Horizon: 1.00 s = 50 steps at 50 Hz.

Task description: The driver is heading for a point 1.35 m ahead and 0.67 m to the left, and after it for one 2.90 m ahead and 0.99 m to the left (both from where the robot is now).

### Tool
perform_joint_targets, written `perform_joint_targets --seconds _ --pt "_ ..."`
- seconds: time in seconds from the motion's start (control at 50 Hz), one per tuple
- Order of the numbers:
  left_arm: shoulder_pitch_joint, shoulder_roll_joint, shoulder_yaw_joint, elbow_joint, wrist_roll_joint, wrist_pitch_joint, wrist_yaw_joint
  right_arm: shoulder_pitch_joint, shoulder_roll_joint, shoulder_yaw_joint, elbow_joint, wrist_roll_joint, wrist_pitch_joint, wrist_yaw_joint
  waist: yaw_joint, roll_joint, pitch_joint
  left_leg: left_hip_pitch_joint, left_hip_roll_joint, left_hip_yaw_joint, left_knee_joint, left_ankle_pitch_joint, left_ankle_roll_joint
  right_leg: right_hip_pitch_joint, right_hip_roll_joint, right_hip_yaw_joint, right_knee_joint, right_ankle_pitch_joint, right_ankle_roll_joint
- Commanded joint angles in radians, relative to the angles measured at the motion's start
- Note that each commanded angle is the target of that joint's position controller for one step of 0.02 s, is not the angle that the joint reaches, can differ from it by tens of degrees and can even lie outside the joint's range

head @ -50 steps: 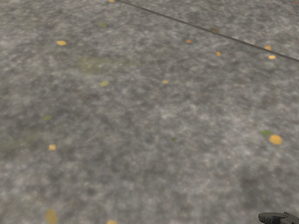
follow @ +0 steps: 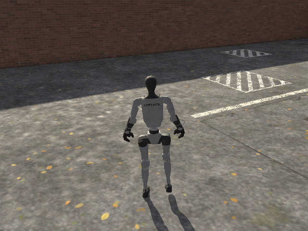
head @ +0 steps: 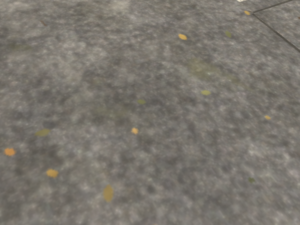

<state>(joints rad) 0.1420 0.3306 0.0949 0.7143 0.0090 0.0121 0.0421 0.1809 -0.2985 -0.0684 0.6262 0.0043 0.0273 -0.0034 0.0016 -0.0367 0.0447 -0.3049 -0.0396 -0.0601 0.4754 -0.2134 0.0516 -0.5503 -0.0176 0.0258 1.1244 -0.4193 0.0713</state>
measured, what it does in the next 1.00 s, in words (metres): steps on the spot, turning left: right foot, then left foot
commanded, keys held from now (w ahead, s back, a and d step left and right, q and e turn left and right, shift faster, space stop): q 1.00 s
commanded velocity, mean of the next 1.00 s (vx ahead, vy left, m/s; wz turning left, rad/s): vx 0.00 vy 0.00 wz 0.60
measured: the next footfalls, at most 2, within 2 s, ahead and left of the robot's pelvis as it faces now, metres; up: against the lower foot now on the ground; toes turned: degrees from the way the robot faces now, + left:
right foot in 0.32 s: +0.07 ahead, -0.13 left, +0.00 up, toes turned +17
left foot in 0.74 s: -0.03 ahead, +0.12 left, +0.00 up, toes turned +28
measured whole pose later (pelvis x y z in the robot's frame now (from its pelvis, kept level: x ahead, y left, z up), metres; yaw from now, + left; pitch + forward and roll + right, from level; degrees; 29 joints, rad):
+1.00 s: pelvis -0.03 +0.02 +0.00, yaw +35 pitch +2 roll -2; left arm 0.11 0.33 0.09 0.70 0.00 0.02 0.03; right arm 0.19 -0.31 -0.06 0.59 0.01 0.03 -0.02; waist 0.00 -0.03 0.06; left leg -0.28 -0.05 -0.11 0.45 -0.20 0.05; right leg -0.53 0.00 0.05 1.01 -0.35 0.09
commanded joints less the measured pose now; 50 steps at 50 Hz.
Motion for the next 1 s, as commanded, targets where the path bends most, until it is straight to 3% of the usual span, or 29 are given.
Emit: perform_joint_targets --seconds 0.02,0.14,0.22,0.28,0.3,0.32,0.34,0.36,0.38,0.4,0.42,0.46,0.52,0.58,0.66,0.7,0.72,0.74,0.76,0.78,0.8,0.84,0.86,0.9,1.0 --pt "-0.001 0.070 0.018 -0.068 -0.004 -0.015 0.002 -0.027 -0.162 -0.043 -0.071 0.001 -0.013 -0.018 0.007 0.166 -0.149 0.180 0.227 -0.255 -0.127 0.375 0.180 -0.063 0.006 0.042 -0.055 0.068 0.009" --pt "-0.052 0.055 0.008 -0.085 -0.008 -0.026 -0.012 -0.021 -0.192 -0.054 -0.074 0.003 -0.002 -0.025 -0.020 0.189 -0.126 0.131 0.210 -0.359 -0.123 0.168 0.179 0.036 0.037 0.065 -0.314 0.067 0.012" --pt "-0.044 0.062 0.011 -0.090 -0.017 -0.042 -0.027 -0.034 -0.195 -0.057 -0.080 0.008 0.006 -0.016 -0.023 0.202 -0.130 0.123 0.198 -0.446 -0.098 0.205 0.174 0.124 0.062 0.071 -0.440 0.041 -0.007" --pt "0.013 0.060 0.016 -0.077 -0.020 -0.055 -0.038 -0.067 -0.186 -0.055 -0.087 0.024 0.015 -0.018 0.018 0.199 -0.142 0.117 0.157 -0.473 -0.045 0.245 0.134 0.258 0.068 0.054 -0.671 0.156 -0.035" --pt "0.042 0.076 0.023 -0.067 -0.014 -0.056 -0.038 -0.067 -0.170 -0.050 -0.090 0.029 0.017 -0.022 0.030 0.178 -0.150 0.065 0.122 -0.452 -0.010 0.175 0.094 0.357 0.029 0.063 -0.765 0.269 -0.054" --pt "0.064 0.136 0.036 -0.073 0.002 -0.051 -0.031 -0.028 -0.124 -0.037 -0.092 0.020 0.016 -0.022 0.011 0.044 -0.184 -0.049 0.053 -0.363 0.135 -0.059 0.036 0.484 -0.148 0.203 -0.788 0.344 -0.120" --pt "0.033 0.206 0.047 -0.073 0.029 -0.039 -0.031 -0.002 -0.115 -0.037 -0.113 0.026 0.008 -0.022 -0.036 -0.236 -0.121 -0.259 -0.118 -0.141 0.321 -0.384 -0.027 0.485 -0.329 0.432 -0.827 0.537 -0.278" --pt "0.014 0.155 0.037 -0.094 0.036 -0.044 -0.030 0.015 -0.203 -0.066 -0.096 0.006 -0.002 -0.022 -0.018 -0.191 -0.116 -0.283 -0.051 -0.117 0.573 -0.433 -0.078 0.424 -0.414 0.481 -0.833 0.564 -0.369" --pt "-0.035 0.102 0.019 -0.110 0.027 -0.045 -0.023 0.033 -0.235 -0.082 -0.072 0.013 0.001 -0.018 -0.036 -0.122 -0.101 -0.279 -0.025 -0.111 0.669 -0.363 -0.096 0.394 -0.361 0.380 -0.819 0.533 -0.342" --pt "-0.074 0.077 0.011 -0.117 0.014 -0.042 -0.018 0.052 -0.215 -0.083 -0.046 0.016 0.013 -0.021 -0.048 -0.087 -0.079 -0.281 -0.015 -0.096 0.713 -0.301 -0.115 0.382 -0.284 0.279 -0.808 0.476 -0.289" --pt "-0.084 0.065 0.006 -0.119 0.000 -0.039 -0.013 0.057 -0.189 -0.078 -0.038 0.014 0.023 -0.023 -0.039 -0.085 -0.066 -0.310 -0.013 -0.086 0.758 -0.244 -0.132 0.397 -0.249 0.224 -0.802 0.461 -0.267" --pt "-0.060 0.069 0.001 -0.114 0.001 -0.030 -0.005 0.034 -0.141 -0.063 -0.051 0.022 0.030 -0.016 -0.016 -0.094 -0.053 -0.318 -0.001 -0.035 0.747 -0.193 -0.153 0.401 -0.214 0.132 -0.807 0.514 -0.271" --pt "0.005 0.094 0.011 -0.099 0.010 -0.015 0.003 -0.041 -0.110 -0.048 -0.092 0.024 0.026 -0.011 0.037 -0.127 -0.078 -0.338 0.038 0.004 0.599 -0.183 -0.171 0.510 -0.240 0.104 -0.803 0.541 -0.297" --pt "-0.004 0.135 0.025 -0.097 0.002 -0.007 -0.005 -0.055 -0.089 -0.033 -0.111 0.014 0.025 0.002 0.045 -0.138 -0.104 -0.235 0.072 0.047 0.443 -0.202 -0.160 0.501 -0.267 0.060 -0.795 0.564 -0.301" --pt "-0.013 0.160 0.035 -0.087 -0.019 -0.008 -0.023 -0.026 -0.108 -0.039 -0.116 0.019 0.032 0.016 0.033 -0.154 -0.111 -0.105 0.061 0.107 0.260 -0.173 -0.120 0.468 -0.293 0.022 -0.762 0.585 -0.285" --pt "-0.032 0.160 0.035 -0.081 -0.040 -0.010 -0.025 0.024 -0.105 -0.046 -0.104 0.019 0.036 0.023 -0.009 -0.141 -0.114 0.000 0.042 0.135 0.075 -0.052 -0.074 0.441 -0.287 -0.012 -0.693 0.554 -0.240" --pt "-0.009 0.135 0.029 -0.067 -0.046 -0.013 -0.027 0.068 -0.118 -0.055 -0.088 0.017 0.035 0.019 -0.026 -0.108 -0.123 0.105 0.020 0.130 -0.032 0.041 -0.041 0.387 -0.260 -0.053 -0.618 0.488 -0.189" --pt "0.045 0.089 0.017 -0.051 -0.026 -0.017 -0.031 0.111 -0.183 -0.077 -0.084 0.017 0.032 0.008 -0.026 0.052 -0.144 0.276 0.099 -0.015 -0.091 0.293 0.008 0.235 -0.192 -0.141 -0.437 0.304 -0.101" --pt "0.028 0.014 -0.014 -0.104 0.040 -0.018 -0.036 0.113 -0.303 -0.095 -0.117 0.009 0.023 -0.009 0.009 0.381 -0.144 0.405 0.379 -0.401 -0.061 0.703 0.164 -0.078 -0.049 -0.178 -0.117 -0.262 0.003" --pt "-0.074 0.072 0.002 -0.126 0.015 -0.020 -0.023 0.136 -0.270 -0.083 -0.123 -0.031 -0.004 0.007 -0.085 0.288 -0.212 0.310 0.443 -0.476 -0.102 0.626 0.314 -0.119 -0.002 -0.006 0.049 -0.296 0.006" --pt "-0.094 0.105 0.013 -0.125 -0.010 -0.015 -0.017 0.100 -0.241 -0.071 -0.110 -0.032 -0.023 0.012 -0.064 0.208 -0.157 0.270 0.384 -0.384 -0.121 0.511 0.280 -0.132 -0.023 0.026 0.101 -0.216 -0.007" --pt "-0.070 0.113 0.022 -0.098 -0.003 -0.008 -0.004 0.007 -0.183 -0.053 -0.107 0.005 -0.027 0.000 -0.019 0.152 -0.105 0.221 0.286 -0.288 -0.124 0.361 0.181 -0.132 -0.045 0.043 0.050 -0.057 -0.016" --pt "-0.052 0.114 0.024 -0.093 0.003 -0.006 -0.003 -0.023 -0.177 -0.045 -0.110 0.010 -0.022 -0.007 -0.001 0.161 -0.103 0.183 0.260 -0.264 -0.127 0.386 0.171 -0.095 -0.032 0.039 0.050 -0.001 -0.008" --pt "-0.023 0.095 0.020 -0.082 -0.001 -0.008 -0.009 -0.030 -0.169 -0.038 -0.112 0.000 -0.017 -0.017 0.012 0.169 -0.133 0.171 0.236 -0.248 -0.130 0.398 0.174 -0.050 -0.007 0.032 0.043 0.064 0.005" --pt "-0.063 0.065 0.006 -0.093 -0.005 -0.012 -0.011 -0.005 -0.187 -0.044 -0.099 0.003 -0.011 -0.028 -0.014 0.174 -0.124 0.197 0.215 -0.304 -0.120 0.273 0.176 -0.029 0.017 0.050 -0.195 0.088 0.022"
Velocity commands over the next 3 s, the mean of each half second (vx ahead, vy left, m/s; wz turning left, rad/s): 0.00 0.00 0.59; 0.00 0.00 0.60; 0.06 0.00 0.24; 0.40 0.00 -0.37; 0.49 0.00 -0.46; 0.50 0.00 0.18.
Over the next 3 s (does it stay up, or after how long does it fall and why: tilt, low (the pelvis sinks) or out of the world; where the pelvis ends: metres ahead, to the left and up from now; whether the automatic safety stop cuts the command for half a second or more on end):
stays up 0.75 0.26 -0.01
